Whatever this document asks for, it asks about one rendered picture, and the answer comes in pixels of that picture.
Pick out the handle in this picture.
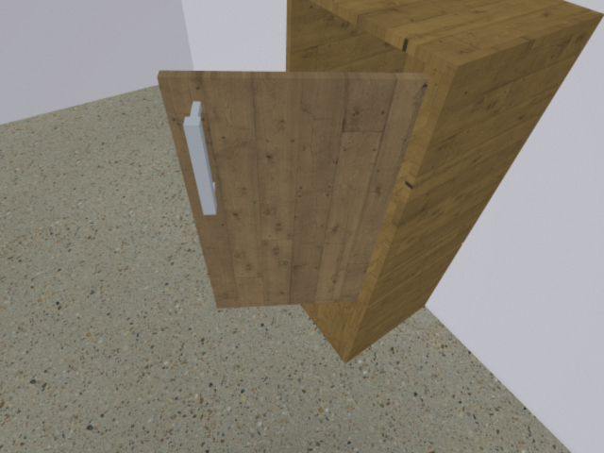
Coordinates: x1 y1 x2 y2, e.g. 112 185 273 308
183 102 217 215

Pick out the cupboard door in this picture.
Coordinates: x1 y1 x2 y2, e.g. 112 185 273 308
157 71 429 309

